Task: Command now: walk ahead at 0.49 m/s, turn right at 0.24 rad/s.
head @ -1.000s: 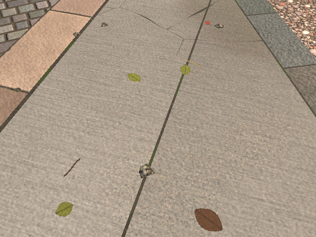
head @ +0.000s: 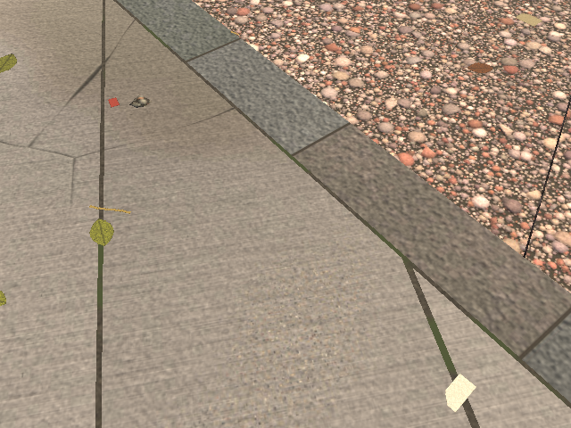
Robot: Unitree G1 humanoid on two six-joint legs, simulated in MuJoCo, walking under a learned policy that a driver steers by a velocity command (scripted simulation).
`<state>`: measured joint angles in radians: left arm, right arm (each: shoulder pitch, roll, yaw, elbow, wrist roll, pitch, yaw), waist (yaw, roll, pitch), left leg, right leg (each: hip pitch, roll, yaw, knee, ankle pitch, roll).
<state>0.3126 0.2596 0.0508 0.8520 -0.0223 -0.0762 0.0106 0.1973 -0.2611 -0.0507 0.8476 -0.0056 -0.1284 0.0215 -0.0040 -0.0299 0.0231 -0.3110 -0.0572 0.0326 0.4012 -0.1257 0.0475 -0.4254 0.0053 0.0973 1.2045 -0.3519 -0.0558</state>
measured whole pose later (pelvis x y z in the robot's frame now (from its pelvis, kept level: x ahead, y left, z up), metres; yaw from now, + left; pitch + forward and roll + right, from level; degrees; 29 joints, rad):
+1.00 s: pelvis +0.54 -0.02 -0.02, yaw +11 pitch +3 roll +0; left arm 0.32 0.26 0.04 0.88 -0.01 -0.09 0.01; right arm 0.10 -0.27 -0.06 0.72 0.02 -0.07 0.05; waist 0.02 0.00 0.04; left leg -0.49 -0.07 0.04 0.61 -0.17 0.11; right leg -0.21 -0.01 -0.03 1.11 -0.45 0.00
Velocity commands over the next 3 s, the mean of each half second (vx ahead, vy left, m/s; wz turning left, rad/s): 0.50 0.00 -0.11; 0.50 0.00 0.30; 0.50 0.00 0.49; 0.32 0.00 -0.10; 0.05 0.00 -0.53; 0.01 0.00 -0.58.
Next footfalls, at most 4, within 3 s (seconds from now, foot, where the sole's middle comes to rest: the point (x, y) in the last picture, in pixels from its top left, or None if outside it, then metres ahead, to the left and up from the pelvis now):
0.36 right None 0.35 -0.16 -0.77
0.92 left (270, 351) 0.66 0.07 -0.77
1.40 right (312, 248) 0.97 -0.05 -0.77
1.86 left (203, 221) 1.07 0.27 -0.77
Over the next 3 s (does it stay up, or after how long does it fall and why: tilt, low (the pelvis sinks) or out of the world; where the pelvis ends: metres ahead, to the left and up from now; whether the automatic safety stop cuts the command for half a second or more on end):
stays up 1.03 0.12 0.00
